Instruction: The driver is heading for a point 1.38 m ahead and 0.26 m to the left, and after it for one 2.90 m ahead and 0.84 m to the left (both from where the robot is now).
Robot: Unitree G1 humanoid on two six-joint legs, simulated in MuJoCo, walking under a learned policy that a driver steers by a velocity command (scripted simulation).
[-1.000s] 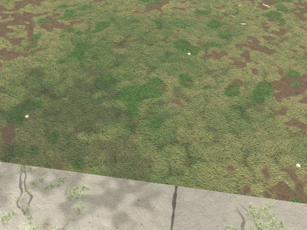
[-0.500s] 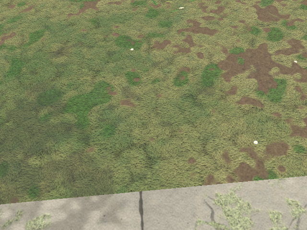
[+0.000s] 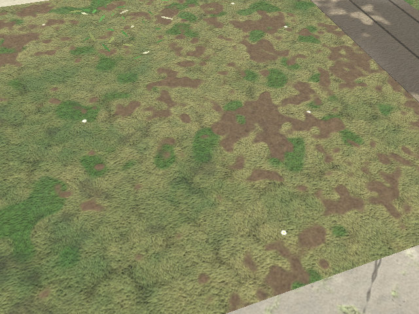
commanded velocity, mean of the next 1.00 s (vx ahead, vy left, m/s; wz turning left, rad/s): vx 0.49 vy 0.00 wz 0.24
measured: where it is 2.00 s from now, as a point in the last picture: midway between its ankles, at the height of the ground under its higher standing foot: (160, 190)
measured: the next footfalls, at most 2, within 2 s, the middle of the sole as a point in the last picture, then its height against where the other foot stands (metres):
right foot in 0.36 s outside the picture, level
left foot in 0.88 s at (177, 290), level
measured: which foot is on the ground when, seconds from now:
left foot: down 0.00-0.38, up 0.40-0.86, down 0.88-1.00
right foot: up 0.00-0.34, down 0.36-0.90, up 0.92-1.00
